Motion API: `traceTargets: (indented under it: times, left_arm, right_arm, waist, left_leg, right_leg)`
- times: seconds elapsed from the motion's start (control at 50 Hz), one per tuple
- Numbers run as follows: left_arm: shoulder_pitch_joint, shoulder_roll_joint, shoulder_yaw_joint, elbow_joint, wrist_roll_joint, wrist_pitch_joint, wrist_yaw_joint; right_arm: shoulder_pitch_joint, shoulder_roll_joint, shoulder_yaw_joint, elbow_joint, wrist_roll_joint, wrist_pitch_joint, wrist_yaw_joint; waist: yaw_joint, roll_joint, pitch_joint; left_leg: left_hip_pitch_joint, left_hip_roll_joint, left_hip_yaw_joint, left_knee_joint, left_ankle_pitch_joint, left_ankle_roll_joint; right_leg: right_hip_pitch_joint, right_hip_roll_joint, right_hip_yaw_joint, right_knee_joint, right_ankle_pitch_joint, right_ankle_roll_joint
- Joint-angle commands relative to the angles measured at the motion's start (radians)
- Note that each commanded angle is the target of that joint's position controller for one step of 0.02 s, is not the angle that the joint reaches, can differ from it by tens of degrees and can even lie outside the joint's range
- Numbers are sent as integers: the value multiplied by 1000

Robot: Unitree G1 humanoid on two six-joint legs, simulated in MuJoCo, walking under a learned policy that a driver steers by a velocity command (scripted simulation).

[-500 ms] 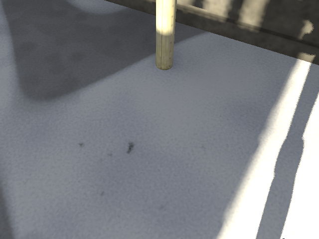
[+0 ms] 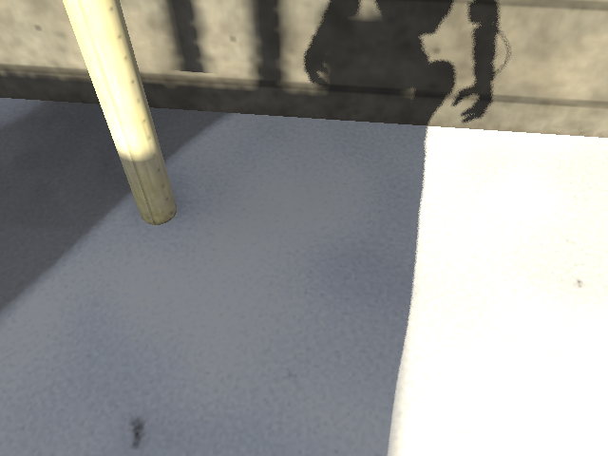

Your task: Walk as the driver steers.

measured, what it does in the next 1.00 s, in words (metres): walks ahead: right foot, then left foot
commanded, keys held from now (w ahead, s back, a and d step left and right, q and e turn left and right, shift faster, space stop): w+e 0.18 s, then no key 0.82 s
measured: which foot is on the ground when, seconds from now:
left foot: down 0.00-0.04, up 0.06-0.52, down 0.54-1.00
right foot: up 0.00-0.00, down 0.02-0.54, up 0.56-0.86, down 0.88-1.00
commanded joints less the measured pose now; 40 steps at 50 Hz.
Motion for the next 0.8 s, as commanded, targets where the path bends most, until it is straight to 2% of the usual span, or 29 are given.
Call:
traceTargets:
  times: [0.02,0.04,0.06,0.08,0.1,0.12,0.14,0.16,0.18,0.22,0.26,0.3,0.34,0.42,0.46,0.5,0.52,0.54,0.56,0.58,0.6,0.62,0.64,0.66,0.7,0.76,0.8]
  left_arm:
    - [309,133,55,40,10,-16,18]
    - [393,227,83,54,20,-21,31]
    - [345,314,101,25,2,-9,31]
    - [348,288,94,26,-16,3,37]
    - [298,245,82,29,-21,2,45]
    - [257,198,70,28,-23,-5,46]
    - [228,176,61,23,-30,-15,52]
    - [211,160,54,17,-34,-26,55]
    - [226,162,51,18,-39,-38,55]
    - [259,186,52,27,-40,-53,54]
    - [306,195,50,37,-36,-53,54]
    - [340,186,43,42,-35,-47,56]
    - [363,177,36,45,-34,-39,61]
    - [398,169,24,57,-21,-30,77]
    - [381,169,20,58,-13,-28,83]
    - [344,188,22,57,-17,-33,88]
    - [310,196,23,55,-28,-38,86]
    - [292,183,15,30,-41,-48,82]
    - [458,100,4,47,-70,-41,81]
    - [486,150,13,83,-46,-20,85]
    - [434,159,16,96,-21,-6,84]
    - [385,146,12,93,-9,3,78]
    - [356,133,9,93,-9,16,72]
    - [363,117,4,100,-7,31,66]
    - [382,94,-7,126,-12,51,66]
    - [334,93,-14,141,-18,68,79]
    - [311,100,-16,148,-21,68,79]
  right_arm:
    - [-7,-207,-44,-59,3,15,1]
    - [-7,-162,-35,-94,4,15,8]
    - [-19,-100,-28,-181,20,6,30]
    - [-152,-162,-34,-206,8,-7,36]
    - [-183,-150,-29,-224,19,-21,40]
    - [-157,-148,-29,-206,18,-25,36]
    - [-149,-144,-29,-204,-1,-11,34]
    - [-121,-134,-27,-197,-18,11,36]
    - [-121,-130,-27,-203,-26,28,40]
    - [-131,-120,-24,-210,-22,50,44]
    - [-177,-118,-21,-227,-17,58,44]
    - [-233,-120,-16,-247,-12,62,44]
    - [-289,-119,-8,-266,-5,63,44]
    - [-354,-122,6,-280,2,54,38]
    - [-319,-134,6,-265,2,44,33]
    - [-195,-166,-4,-220,0,31,21]
    - [-108,-170,-7,-191,-4,18,15]
    - [-8,-206,-13,-166,-11,3,6]
    - [-12,-261,-19,-175,-5,8,10]
    - [-42,-211,-7,-181,29,22,22]
    - [-121,-167,6,-192,33,25,28]
    - [-191,-125,20,-201,24,30,26]
    - [-222,-99,34,-199,17,33,19]
    - [-239,-103,37,-191,12,38,13]
    - [-226,-130,33,-171,0,43,13]
    - [-185,-172,22,-147,2,54,15]
    - [-195,-183,17,-142,5,68,17]
  waist:
    - [176,78,-168]
    - [199,-39,-254]
    - [124,-234,-304]
    - [152,-35,-225]
    - [118,-7,-124]
    - [66,67,-61]
    - [33,72,-49]
    - [10,52,-62]
    - [4,38,-70]
    - [-4,26,-59]
    - [13,-4,-60]
    - [37,-42,-70]
    - [63,-62,-72]
    - [100,-74,-75]
    - [84,-82,-77]
    - [26,-87,-97]
    - [-32,-60,-113]
    - [-68,13,-197]
    - [10,234,-320]
    - [22,161,-369]
    - [39,67,-246]
    - [54,33,-164]
    - [70,44,-113]
    - [88,93,-97]
    - [90,131,-110]
    - [58,137,-121]
    - [54,150,-103]
  left_leg:
    - [-90,250,-48,498,1095,86]
    - [-334,200,-56,809,591,57]
    - [-759,-51,-185,1149,-123,0]
    - [-880,12,-354,1138,-26,12]
    - [-887,54,-358,1065,74,18]
    - [-824,87,-359,962,121,15]
    - [-761,106,-365,899,129,3]
    - [-703,114,-366,858,137,-11]
    - [-685,113,-361,829,134,-25]
    - [-687,103,-331,766,166,-46]
    - [-698,87,-305,693,233,-51]
    - [-708,71,-292,618,300,-42]
    - [-715,55,-285,522,356,-29]
    - [-692,11,-273,351,406,1]
    - [-616,-17,-274,285,364,26]
    - [-480,-43,-284,191,340,60]
    - [-368,-26,-298,63,461,78]
    - [-150,110,-417,69,904,114]
    - [60,397,-692,150,1488,310]
    - [-1,423,-784,94,1426,378]
    - [-124,372,-703,47,1210,357]
    - [-223,314,-630,-3,1005,311]
    - [-305,264,-565,-50,872,263]
    - [-370,214,-506,-80,765,227]
    - [-392,165,-452,-90,634,193]
    - [-381,173,-490,-122,339,189]
    - [-415,170,-516,-154,108,172]
  right_leg:
    - [349,92,6,-121,-74,-82]
    - [578,-120,287,-151,-154,-141]
    - [796,-354,878,-304,-135,-311]
    - [744,-338,806,-362,-109,-275]
    - [631,-319,679,-373,-34,-237]
    - [512,-270,583,-386,110,-188]
    - [440,-218,505,-389,205,-159]
    - [397,-180,450,-395,265,-143]
    - [381,-160,430,-395,321,-140]
    - [361,-138,357,-375,590,-120]
    - [369,-109,298,-342,797,-65]
    - [398,-88,271,-322,861,-10]
    - [442,-81,265,-310,866,23]
    - [544,-104,277,-269,880,39]
    - [553,-119,287,-218,924,42]
    - [554,-132,315,-114,994,53]
    - [535,-112,304,-8,928,66]
    - [416,-58,288,160,645,82]
    - [225,111,226,461,-246,132]
    - [188,138,274,552,-458,125]
    - [163,103,305,582,-420,129]
    - [155,74,298,531,-383,133]
    - [184,45,292,451,-353,143]
    - [240,33,268,374,-325,156]
    - [298,44,211,234,-326,171]
    - [313,29,180,89,-297,171]
    - [334,21,165,12,-234,161]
